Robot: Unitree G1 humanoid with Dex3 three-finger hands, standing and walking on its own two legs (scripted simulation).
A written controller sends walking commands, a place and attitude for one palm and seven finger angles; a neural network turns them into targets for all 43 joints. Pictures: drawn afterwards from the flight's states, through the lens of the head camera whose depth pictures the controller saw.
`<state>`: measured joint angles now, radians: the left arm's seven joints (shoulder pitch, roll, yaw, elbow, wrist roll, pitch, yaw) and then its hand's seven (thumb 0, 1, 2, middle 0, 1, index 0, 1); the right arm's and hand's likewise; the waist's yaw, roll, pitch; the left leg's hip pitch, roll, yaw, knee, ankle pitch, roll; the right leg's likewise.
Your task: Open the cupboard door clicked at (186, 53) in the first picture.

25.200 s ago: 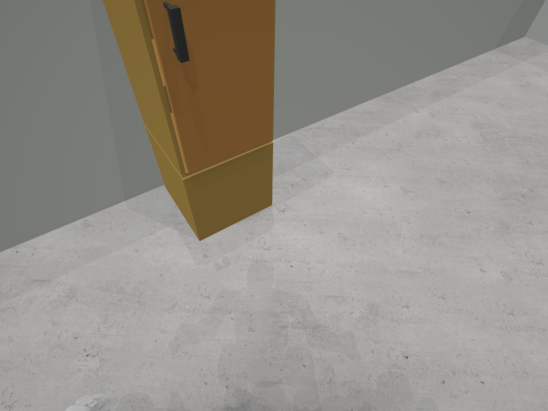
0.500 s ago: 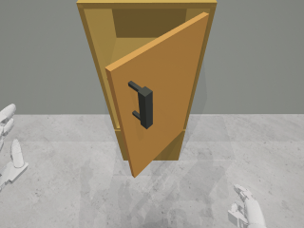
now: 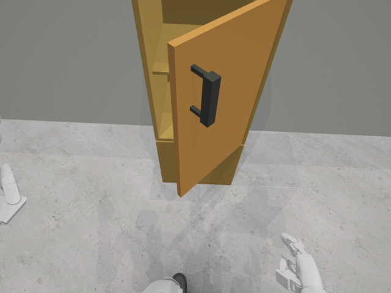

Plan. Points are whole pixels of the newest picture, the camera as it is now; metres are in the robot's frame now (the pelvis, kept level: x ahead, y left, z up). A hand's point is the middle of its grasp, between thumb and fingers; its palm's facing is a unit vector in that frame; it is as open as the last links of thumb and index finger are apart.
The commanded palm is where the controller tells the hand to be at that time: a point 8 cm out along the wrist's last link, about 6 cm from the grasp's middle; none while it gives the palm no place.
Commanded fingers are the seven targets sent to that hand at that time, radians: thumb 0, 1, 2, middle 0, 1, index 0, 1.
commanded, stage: step back with the hand held close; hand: left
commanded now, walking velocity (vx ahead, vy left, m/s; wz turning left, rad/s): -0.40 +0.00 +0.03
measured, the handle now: (202, 96) +0.46 +0.04 +0.14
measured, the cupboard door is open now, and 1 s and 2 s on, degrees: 46 46 46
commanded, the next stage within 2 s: stop stepping back and stand still in 0.24 s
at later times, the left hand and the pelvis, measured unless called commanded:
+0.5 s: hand out of the picture +0.09 +0.28 +0.17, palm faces +0.35 -0.82 -0.46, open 7.4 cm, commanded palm +0.03 +0.32 +0.18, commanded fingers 0.00 0.90 0.90 -0.20 -0.30 -0.20 -0.30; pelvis -0.12 +0.02 +0.01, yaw -1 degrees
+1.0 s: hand out of the picture +0.03 +0.28 +0.18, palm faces +0.38 -0.80 -0.47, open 7.4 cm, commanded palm -0.03 +0.33 +0.18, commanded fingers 0.00 0.90 0.90 -0.20 -0.30 -0.20 -0.30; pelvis -0.18 +0.03 +0.01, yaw -1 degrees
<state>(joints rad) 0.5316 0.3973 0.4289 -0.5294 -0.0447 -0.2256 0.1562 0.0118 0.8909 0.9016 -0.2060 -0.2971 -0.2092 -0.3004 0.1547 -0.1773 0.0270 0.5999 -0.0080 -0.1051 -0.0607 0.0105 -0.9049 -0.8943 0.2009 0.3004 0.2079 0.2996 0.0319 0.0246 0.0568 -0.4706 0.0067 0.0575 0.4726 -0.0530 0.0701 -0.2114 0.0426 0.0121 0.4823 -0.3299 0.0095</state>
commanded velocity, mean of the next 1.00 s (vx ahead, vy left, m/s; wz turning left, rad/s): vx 0.00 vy -0.03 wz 0.01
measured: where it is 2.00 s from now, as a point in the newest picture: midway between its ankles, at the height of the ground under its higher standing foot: outside the picture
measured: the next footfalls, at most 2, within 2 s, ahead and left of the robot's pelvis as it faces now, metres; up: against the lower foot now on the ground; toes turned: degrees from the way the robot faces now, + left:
left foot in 0.28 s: +0.04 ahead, +0.10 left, +0.00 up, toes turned +0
right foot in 0.60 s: -0.19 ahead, -0.09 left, +0.00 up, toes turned -2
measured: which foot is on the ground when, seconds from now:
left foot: down 0.00-0.12, up 0.14-0.26, down 0.28-0.60, up 0.62-0.76, down 0.78-1.00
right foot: down 0.00-0.28, up 0.30-0.58, down 0.60-0.80, up 0.82-1.00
